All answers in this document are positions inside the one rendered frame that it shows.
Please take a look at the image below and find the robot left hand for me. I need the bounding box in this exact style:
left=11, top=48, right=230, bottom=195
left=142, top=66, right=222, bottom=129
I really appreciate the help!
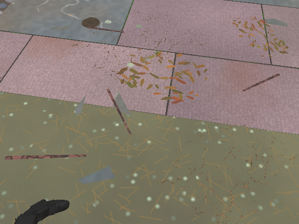
left=14, top=199, right=70, bottom=224

